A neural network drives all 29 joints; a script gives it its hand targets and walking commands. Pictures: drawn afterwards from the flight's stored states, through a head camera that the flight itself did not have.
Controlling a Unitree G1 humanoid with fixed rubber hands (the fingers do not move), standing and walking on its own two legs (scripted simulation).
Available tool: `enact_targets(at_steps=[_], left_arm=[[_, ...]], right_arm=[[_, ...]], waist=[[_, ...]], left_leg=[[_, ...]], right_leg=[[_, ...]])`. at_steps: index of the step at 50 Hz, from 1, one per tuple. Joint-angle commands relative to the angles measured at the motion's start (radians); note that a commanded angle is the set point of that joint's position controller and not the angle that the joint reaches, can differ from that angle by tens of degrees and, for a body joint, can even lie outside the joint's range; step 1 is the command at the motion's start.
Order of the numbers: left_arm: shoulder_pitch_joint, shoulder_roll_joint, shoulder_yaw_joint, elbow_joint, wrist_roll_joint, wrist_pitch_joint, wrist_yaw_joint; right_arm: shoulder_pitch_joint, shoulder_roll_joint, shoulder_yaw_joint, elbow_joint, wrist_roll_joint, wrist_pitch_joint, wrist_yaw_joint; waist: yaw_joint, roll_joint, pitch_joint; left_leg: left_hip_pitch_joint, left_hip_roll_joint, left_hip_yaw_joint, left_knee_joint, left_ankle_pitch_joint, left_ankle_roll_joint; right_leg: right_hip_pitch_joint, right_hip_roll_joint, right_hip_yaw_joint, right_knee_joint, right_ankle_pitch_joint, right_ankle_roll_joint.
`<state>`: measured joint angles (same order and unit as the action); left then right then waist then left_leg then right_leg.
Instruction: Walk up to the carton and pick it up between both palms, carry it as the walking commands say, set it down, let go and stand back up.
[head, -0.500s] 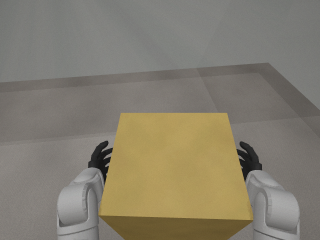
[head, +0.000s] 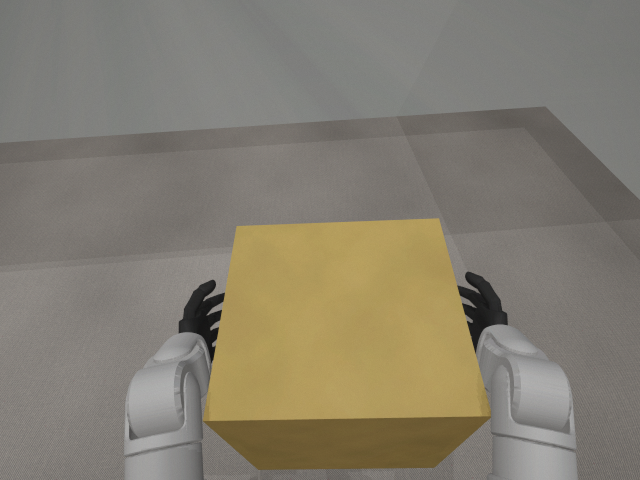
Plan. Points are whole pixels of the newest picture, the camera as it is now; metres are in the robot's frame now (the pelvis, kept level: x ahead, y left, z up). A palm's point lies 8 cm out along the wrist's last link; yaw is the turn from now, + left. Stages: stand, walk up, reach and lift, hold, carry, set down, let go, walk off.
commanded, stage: carry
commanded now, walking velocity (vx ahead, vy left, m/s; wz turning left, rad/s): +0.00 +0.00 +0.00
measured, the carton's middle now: (341, 354) +0.29 +0.00 -0.01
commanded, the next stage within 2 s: none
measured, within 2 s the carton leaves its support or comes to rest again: neither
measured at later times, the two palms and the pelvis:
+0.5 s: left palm (177, 337) +0.28 +0.20 +0.05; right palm (463, 334) +0.28 -0.14 +0.06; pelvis +0.01 +0.04 +0.00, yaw -1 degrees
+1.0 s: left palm (161, 352) +0.26 +0.21 +0.05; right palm (456, 355) +0.26 -0.13 +0.06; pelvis -0.01 +0.05 +0.01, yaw +0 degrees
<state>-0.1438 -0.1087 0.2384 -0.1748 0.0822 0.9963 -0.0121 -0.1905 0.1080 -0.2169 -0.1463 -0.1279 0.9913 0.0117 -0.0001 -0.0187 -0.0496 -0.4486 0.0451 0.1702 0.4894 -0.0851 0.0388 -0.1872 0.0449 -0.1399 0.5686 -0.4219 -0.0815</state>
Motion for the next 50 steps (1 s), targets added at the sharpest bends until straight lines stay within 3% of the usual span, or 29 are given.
enact_targets(at_steps=[1,3,4,6,7,8,9,10,11,13,14,16,19,21,23,24,25,28,29,30,33,35,39,40,42,44,47,48,50], left_arm=[[-0.468,-0.707,-0.713,-0.095,-0.244,-0.021,-0.186],[-0.478,-0.711,-0.735,-0.140,-0.248,-0.024,-0.180],[-0.449,-0.676,-0.638,0.014,-0.162,-0.042,-0.180],[-0.485,-0.741,-0.775,-0.157,-0.275,-0.016,-0.178],[-0.405,-0.672,-0.606,0.091,-0.153,-0.046,-0.179],[-0.431,-0.652,-0.628,0.050,-0.142,-0.077,-0.172],[-0.439,-0.668,-0.666,-0.041,-0.188,-0.078,-0.168],[-0.439,-0.670,-0.670,-0.033,-0.187,-0.068,-0.165],[-0.446,-0.638,-0.611,0.036,-0.151,-0.093,-0.166],[-0.452,-0.667,-0.672,-0.059,-0.203,-0.090,-0.154],[-0.406,-0.614,-0.538,0.162,-0.098,-0.117,-0.159],[-0.470,-0.681,-0.730,-0.158,-0.237,-0.097,-0.149],[-0.411,-0.634,-0.604,0.051,-0.140,-0.106,-0.147],[-0.448,-0.678,-0.686,-0.076,-0.195,-0.087,-0.147],[-0.387,-0.657,-0.649,0.019,-0.163,-0.088,-0.154],[-0.402,-0.679,-0.699,-0.047,-0.185,-0.092,-0.156],[-0.413,-0.641,-0.628,0.003,-0.138,-0.110,-0.158],[-0.431,-0.666,-0.666,-0.044,-0.175,-0.106,-0.153],[-0.472,-0.699,-0.748,-0.184,-0.223,-0.080,-0.151],[-0.428,-0.679,-0.667,-0.055,-0.186,-0.073,-0.157],[-0.400,-0.665,-0.655,0.002,-0.174,-0.064,-0.158],[-0.411,-0.634,-0.602,0.084,-0.130,-0.079,-0.163],[-0.453,-0.643,-0.636,-0.015,-0.164,-0.084,-0.157],[-0.491,-0.643,-0.651,-0.058,-0.177,-0.090,-0.155],[-0.460,-0.649,-0.649,-0.030,-0.182,-0.079,-0.159],[-0.408,-0.616,-0.551,0.125,-0.081,-0.113,-0.162],[-0.481,-0.644,-0.674,-0.075,-0.181,-0.118,-0.161],[-0.419,-0.627,-0.558,0.110,-0.094,-0.127,-0.162],[-0.459,-0.679,-0.705,-0.116,-0.209,-0.116,-0.155]], right_arm=[[-0.335,0.728,0.640,-0.059,0.209,-0.028,0.159],[-0.340,0.745,0.672,-0.094,0.227,-0.029,0.161],[-0.319,0.716,0.571,0.067,0.157,-0.050,0.160],[-0.396,0.736,0.715,-0.173,0.272,-0.027,0.155],[-0.362,0.659,0.564,0.059,0.170,-0.054,0.158],[-0.310,0.663,0.568,0.082,0.149,-0.085,0.159],[-0.362,0.678,0.623,-0.043,0.206,-0.087,0.162],[-0.365,0.689,0.630,-0.029,0.217,-0.079,0.164],[-0.366,0.661,0.568,0.053,0.172,-0.098,0.162],[-0.393,0.661,0.628,-0.080,0.228,-0.097,0.156],[-0.362,0.614,0.500,0.112,0.129,-0.126,0.157],[-0.405,0.720,0.699,-0.159,0.267,-0.104,0.148],[-0.318,0.633,0.545,0.074,0.169,-0.108,0.158],[-0.364,0.678,0.656,-0.089,0.235,-0.088,0.161],[-0.293,0.663,0.585,0.044,0.186,-0.094,0.159],[-0.256,0.681,0.615,0.017,0.198,-0.091,0.162],[-0.264,0.653,0.558,0.067,0.156,-0.108,0.164],[-0.360,0.691,0.611,-0.051,0.205,-0.116,0.159],[-0.386,0.725,0.692,-0.166,0.259,-0.086,0.156],[-0.361,0.698,0.625,-0.051,0.224,-0.082,0.154],[-0.341,0.666,0.614,-0.051,0.207,-0.069,0.152],[-0.327,0.621,0.547,0.046,0.159,-0.084,0.157],[-0.355,0.672,0.577,-0.006,0.189,-0.084,0.155],[-0.346,0.676,0.584,-0.011,0.195,-0.086,0.154],[-0.342,0.696,0.579,0.007,0.198,-0.079,0.152],[-0.318,0.648,0.505,0.119,0.117,-0.113,0.162],[-0.383,0.689,0.609,-0.055,0.214,-0.116,0.162],[-0.341,0.650,0.505,0.105,0.139,-0.128,0.161],[-0.430,0.711,0.680,-0.169,0.268,-0.114,0.160]], waist=[[0.002,-0.022,-0.309],[0.001,0.003,-0.301],[-0.002,0.008,-0.266],[-0.001,0.023,-0.252],[0.011,-0.007,-0.227],[0.002,0.025,-0.193],[-0.003,-0.027,-0.169],[0.001,0.011,-0.203],[0.001,-0.031,-0.177],[0.004,-0.016,-0.212],[0.007,-0.008,-0.226],[-0.003,-0.020,-0.217],[-0.002,0.018,-0.245],[-0.001,0.023,-0.306],[0.005,0.055,-0.339],[-0.006,0.096,-0.352],[0.007,0.085,-0.345],[0.004,0.052,-0.317],[-0.009,0.061,-0.274],[-0.004,0.025,-0.288],[-0.005,-0.010,-0.241],[-0.008,0.063,-0.203],[-0.013,0.059,-0.192],[-0.012,0.027,-0.178],[-0.009,0.020,-0.226],[-0.010,0.074,-0.198],[-0.005,0.095,-0.208],[-0.004,0.098,-0.216],[-0.009,0.005,-0.226]], left_leg=[[0.311,0.081,-0.057,0.043,0.245,0.041],[0.278,0.092,-0.087,0.042,0.210,0.041],[0.256,0.074,-0.076,0.019,0.169,0.029],[0.244,0.096,-0.108,0.005,0.106,0.025],[0.231,0.097,-0.101,0.003,0.065,0.028],[0.240,0.083,-0.101,-0.010,0.025,0.021],[0.235,0.094,-0.103,0.000,0.036,0.020],[0.229,0.082,-0.099,-0.017,0.020,0.019],[0.223,0.085,-0.102,-0.015,0.034,0.017],[0.277,0.117,-0.125,0.002,0.143,0.032],[0.276,0.102,-0.115,0.001,0.104,0.028],[0.263,0.088,-0.103,0.008,0.144,0.023],[0.294,0.107,-0.119,0.008,0.174,0.036],[0.359,0.121,-0.130,-0.006,0.253,0.045],[0.346,0.119,-0.136,0.007,0.334,0.056],[0.366,0.124,-0.144,-0.011,0.355,0.046],[0.369,0.130,-0.148,-0.020,0.324,0.049],[0.365,0.131,-0.157,-0.025,0.267,0.045],[0.335,0.118,-0.150,-0.051,0.215,0.034],[0.299,0.131,-0.168,-0.060,0.183,0.035],[0.297,0.127,-0.184,-0.119,-0.050,0.025],[0.267,0.124,-0.207,-0.183,-0.204,0.000],[0.282,0.124,-0.207,-0.203,-0.214,-0.007],[0.299,0.131,-0.211,-0.167,-0.123,0.007],[0.281,0.129,-0.217,-0.157,-0.053,0.012],[0.253,0.132,-0.234,-0.224,-0.197,-0.005],[0.272,0.129,-0.225,-0.210,-0.182,-0.001],[0.231,0.121,-0.230,-0.243,-0.262,-0.012],[0.283,0.120,-0.220,-0.203,-0.152,-0.009]], right_leg=[[0.021,-0.199,0.099,-0.037,0.823,0.082],[0.029,-0.178,0.095,-0.071,0.613,0.080],[0.016,-0.182,0.084,-0.087,0.548,0.075],[-0.005,-0.181,0.102,-0.109,0.373,0.052],[-0.035,-0.196,0.128,-0.155,0.317,0.064],[-0.081,-0.188,0.132,-0.164,0.257,0.044],[-0.085,-0.205,0.131,-0.176,0.288,0.062],[-0.068,-0.188,0.119,-0.178,0.215,0.053],[-0.072,-0.192,0.127,-0.188,0.215,0.057],[-0.077,-0.181,0.123,-0.168,0.284,0.066],[-0.061,-0.178,0.126,-0.176,0.286,0.059],[-0.065,-0.192,0.115,-0.153,0.404,0.072],[-0.057,-0.196,0.127,-0.153,0.377,0.076],[-0.044,-0.162,0.109,-0.107,0.307,0.049],[-0.012,-0.153,0.094,-0.095,0.295,0.057],[-0.030,-0.136,0.076,-0.068,0.243,0.049],[-0.047,-0.139,0.097,-0.095,0.202,0.048],[-0.068,-0.142,0.106,-0.124,0.144,0.056],[-0.093,-0.147,0.100,-0.142,0.091,0.048],[-0.055,-0.146,0.095,-0.144,0.064,0.052],[-0.105,-0.135,0.114,-0.167,-0.033,0.036],[-0.132,-0.126,0.116,-0.176,-0.099,0.026],[-0.134,-0.131,0.107,-0.178,-0.068,0.025],[-0.177,-0.148,0.122,-0.183,-0.028,0.028],[-0.086,-0.146,0.109,-0.187,0.004,0.038],[-0.119,-0.124,0.095,-0.166,-0.076,0.019],[-0.124,-0.131,0.109,-0.186,-0.049,0.010],[-0.081,-0.127,0.111,-0.195,-0.111,0.002],[-0.112,-0.143,0.118,-0.206,-0.082,0.004]])
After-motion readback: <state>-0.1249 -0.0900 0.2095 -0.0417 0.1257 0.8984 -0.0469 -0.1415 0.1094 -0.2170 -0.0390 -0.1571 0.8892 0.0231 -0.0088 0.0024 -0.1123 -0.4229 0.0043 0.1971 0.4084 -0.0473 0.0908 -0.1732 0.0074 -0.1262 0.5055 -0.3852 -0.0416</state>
